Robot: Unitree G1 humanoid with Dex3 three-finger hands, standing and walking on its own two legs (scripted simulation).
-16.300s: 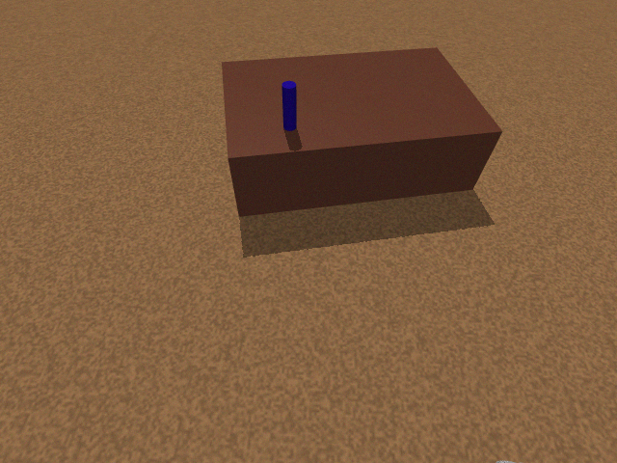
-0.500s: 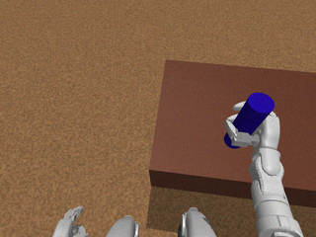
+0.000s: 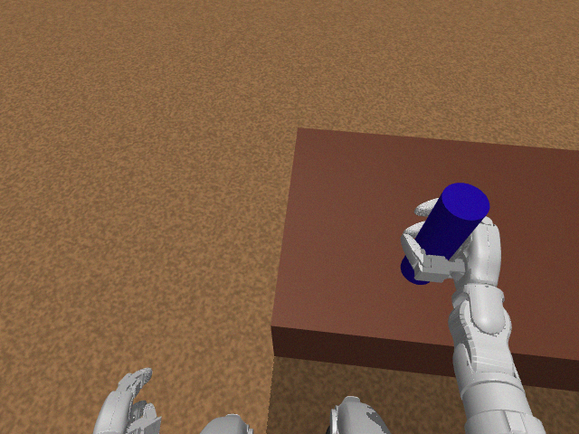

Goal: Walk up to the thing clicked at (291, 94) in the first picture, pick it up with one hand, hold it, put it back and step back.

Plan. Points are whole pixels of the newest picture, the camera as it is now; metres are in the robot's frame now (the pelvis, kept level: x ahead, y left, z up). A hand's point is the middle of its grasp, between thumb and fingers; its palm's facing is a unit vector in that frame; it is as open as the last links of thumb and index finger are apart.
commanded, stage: hold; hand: right
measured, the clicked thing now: (437, 240) +0.35 -0.19 +0.06
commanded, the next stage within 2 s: none
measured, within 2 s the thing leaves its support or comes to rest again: neither
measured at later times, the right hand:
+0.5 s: hand (437, 245) +0.34 -0.18 +0.06, palm faces +0.16 +0.99 -0.01, open 7.1 cm
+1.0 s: hand (434, 246) +0.33 -0.17 +0.07, palm faces +0.15 +0.99 -0.01, open 7.1 cm
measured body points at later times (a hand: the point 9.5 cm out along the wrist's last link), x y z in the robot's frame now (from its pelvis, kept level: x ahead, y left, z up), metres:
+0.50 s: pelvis +0.00 -0.01 +0.01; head +0.04 -0.01 +0.46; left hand +0.14 +0.23 -0.10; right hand +0.32 -0.23 +0.07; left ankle -0.03 +0.13 -0.69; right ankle +0.04 -0.13 -0.69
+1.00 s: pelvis +0.00 +0.00 +0.01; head +0.04 -0.01 +0.46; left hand +0.13 +0.24 -0.10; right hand +0.32 -0.23 +0.07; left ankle -0.03 +0.14 -0.69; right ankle +0.04 -0.13 -0.69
